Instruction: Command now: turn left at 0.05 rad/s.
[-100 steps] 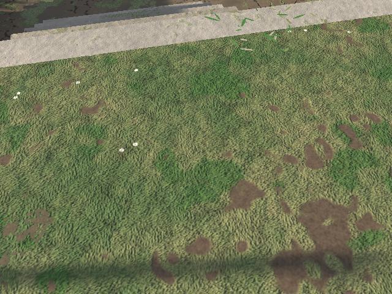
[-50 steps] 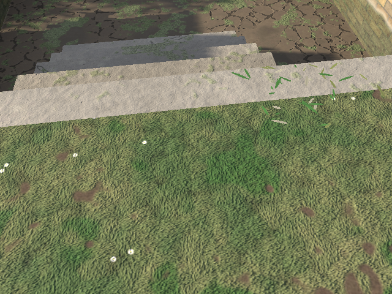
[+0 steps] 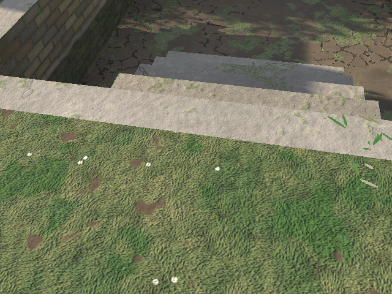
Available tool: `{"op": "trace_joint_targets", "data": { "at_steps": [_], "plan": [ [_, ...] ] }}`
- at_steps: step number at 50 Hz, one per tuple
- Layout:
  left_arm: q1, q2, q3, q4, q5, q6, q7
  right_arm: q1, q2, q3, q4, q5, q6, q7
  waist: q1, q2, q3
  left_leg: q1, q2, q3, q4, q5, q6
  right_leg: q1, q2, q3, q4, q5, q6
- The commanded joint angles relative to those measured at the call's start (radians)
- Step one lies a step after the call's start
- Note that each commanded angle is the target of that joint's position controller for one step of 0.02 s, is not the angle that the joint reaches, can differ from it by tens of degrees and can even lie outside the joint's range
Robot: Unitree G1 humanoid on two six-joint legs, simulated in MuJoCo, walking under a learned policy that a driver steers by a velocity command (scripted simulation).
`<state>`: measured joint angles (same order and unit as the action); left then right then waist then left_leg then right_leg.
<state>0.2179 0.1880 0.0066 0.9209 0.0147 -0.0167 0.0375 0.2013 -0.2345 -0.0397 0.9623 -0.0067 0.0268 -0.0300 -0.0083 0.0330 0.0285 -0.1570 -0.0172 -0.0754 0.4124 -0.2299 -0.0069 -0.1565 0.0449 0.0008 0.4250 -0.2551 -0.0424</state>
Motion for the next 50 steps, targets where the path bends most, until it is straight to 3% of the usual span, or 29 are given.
{"op": "trace_joint_targets", "data": {
  "at_steps": [1,2,3,6,16,31,32,34,36,38,41,42,44,45,46,47,48,49,50],
  "plan": [
    [0.087,0.138,0.036,-0.007,-0.013,-0.007,-0.005,0.026,-0.12,-0.019,0.008,0.004,-0.011,-0.007,0.042,-0.03,-0.052,0.099,0.082,-0.054,-0.004,0.322,0.024,0.001,-0.135,0.127,-0.094,0.362,-0.02],
    [0.054,0.138,0.034,0.008,-0.011,-0.003,-0.001,0.033,-0.082,-0.011,0.02,0.007,-0.012,-0.002,0.006,-0.033,-0.033,0.064,0.079,-0.06,-0.029,0.267,0.029,0.019,-0.122,0.108,-0.094,0.277,-0.013],
    [0.031,0.134,0.036,0.012,-0.009,0.003,0.001,0.033,-0.071,-0.005,0.032,0.002,-0.014,-0.001,0.001,-0.024,-0.006,0.035,0.079,-0.064,-0.051,0.241,0.029,0.023,-0.118,0.103,-0.09,0.239,-0.009],
    [0.02,0.13,0.036,0.03,-0.003,0.011,-0.003,0.028,-0.083,-0.002,0.066,-0.002,-0.017,-0.009,0.007,0.002,0.006,0.021,0.079,-0.071,-0.078,0.214,0.035,0.027,-0.125,0.107,-0.094,0.207,-0.016],
    [0.037,0.115,0.024,0.113,-0.003,0.017,-0.005,0.035,-0.07,0.015,0.134,-0.002,-0.024,-0.01,0.01,-0.027,0.03,-0.007,0.084,-0.081,-0.11,0.111,0.047,0.01,-0.118,0.107,-0.117,0.097,-0.006],
    [0.096,0.083,0.006,0.182,-0.003,0.015,-0.002,0.083,-0.034,0.033,0.183,-0.002,-0.027,-0.01,0.009,-0.028,0.042,-0.034,0.078,-0.076,-0.112,0.066,0.051,-0.024,-0.117,0.107,-0.113,0.062,-0.002],
    [0.107,0.08,0.005,0.185,-0.002,0.015,-0.002,0.094,-0.031,0.034,0.186,-0.002,-0.026,-0.01,0.01,-0.027,0.02,-0.03,0.069,-0.074,-0.117,-0.016,0.053,-0.019,-0.108,0.104,-0.119,-0.018,-0.003],
    [0.114,0.107,0.018,0.178,0.002,0.022,-0.004,0.099,-0.058,0.022,0.176,-0.005,-0.019,-0.009,0.012,-0.029,0.04,-0.081,0.035,-0.064,-0.082,-0.281,0.08,-0.056,-0.076,0.098,-0.089,-0.28,-0.026],
    [0.121,0.105,0.022,0.163,0.006,0.029,-0.01,0.095,-0.053,0.018,0.154,-0.012,-0.013,-0.002,0.016,-0.042,0.114,-0.173,0.026,-0.079,-0.05,-0.469,0.109,-0.125,-0.083,0.14,-0.086,-0.473,-0.061],
    [0.161,0.094,0.024,0.162,0.006,0.023,-0.01,0.075,-0.02,0.021,0.128,-0.015,-0.024,0.003,0.033,-0.065,0.129,-0.238,0.021,-0.077,0.01,-0.423,0.111,-0.09,-0.126,0.221,-0.106,-0.486,-0.092],
    [0.232,0.164,0.056,0.184,0.006,0.011,-0.01,0.025,0.008,0.026,0.079,-0.025,-0.054,0.021,0.055,-0.196,0.08,-0.29,-0.027,0.083,0.222,-0.162,0.076,0.025,-0.292,0.446,-0.269,-0.528,-0.176],
    [0.216,0.163,0.061,0.177,0.004,0.008,-0.013,0.013,-0.01,0.022,0.066,-0.026,-0.063,0.026,0.048,-0.182,0.091,-0.263,-0.002,0.089,0.251,-0.156,0.075,-0.027,-0.314,0.46,-0.293,-0.523,-0.185],
    [0.141,0.155,0.064,0.154,0.001,0.002,-0.018,0.074,0.004,0.021,0.07,-0.02,-0.079,0.034,-0.01,-0.163,0.115,-0.129,0.0,0.104,0.16,-0.185,0.089,-0.148,-0.275,0.378,-0.262,-0.483,-0.161],
    [0.088,0.146,0.064,0.136,-0.004,0.0,-0.02,0.163,0.02,0.021,0.1,-0.013,-0.086,0.034,-0.057,-0.149,0.123,0.026,-0.023,0.118,0.065,-0.16,0.102,-0.256,-0.221,0.302,-0.207,-0.457,-0.135],
    [0.037,0.131,0.063,0.111,-0.005,-0.006,-0.021,0.274,0.009,0.014,0.138,-0.01,-0.093,0.027,-0.102,-0.096,0.129,0.19,-0.015,0.067,-0.025,-0.15,0.113,-0.382,-0.158,0.225,-0.095,-0.407,-0.107],
    [-0.014,0.068,0.046,0.072,-0.008,-0.02,-0.028,0.396,-0.072,-0.007,0.162,-0.018,-0.102,0.014,-0.147,0.104,0.104,0.323,0.174,-0.237,-0.192,-0.35,0.154,-0.535,-0.047,0.078,0.179,-0.316,-0.058],
    [-0.036,0.048,0.04,0.031,0.008,-0.034,-0.037,0.5,-0.165,-0.034,0.193,-0.013,-0.098,0.016,-0.157,0.257,0.103,0.362,0.363,-0.554,-0.315,-0.501,0.233,-0.672,0.012,-0.048,0.428,-0.284,-0.044],
    [-0.063,0.114,0.054,0.026,0.032,-0.04,-0.044,0.436,-0.122,-0.027,0.178,-0.019,-0.095,0.014,-0.11,0.106,0.158,0.289,0.378,-0.546,-0.293,-0.456,0.255,-0.698,-0.052,-0.001,0.566,-0.234,-0.054],
    [-0.048,0.093,0.052,0.036,0.027,-0.049,-0.055,0.359,-0.091,-0.018,0.146,-0.02,-0.102,0.017,-0.066,0.039,0.162,0.243,0.34,-0.462,-0.289,-0.36,0.241,-0.683,-0.08,0.016,0.612,-0.157,-0.056]
  ]
}}
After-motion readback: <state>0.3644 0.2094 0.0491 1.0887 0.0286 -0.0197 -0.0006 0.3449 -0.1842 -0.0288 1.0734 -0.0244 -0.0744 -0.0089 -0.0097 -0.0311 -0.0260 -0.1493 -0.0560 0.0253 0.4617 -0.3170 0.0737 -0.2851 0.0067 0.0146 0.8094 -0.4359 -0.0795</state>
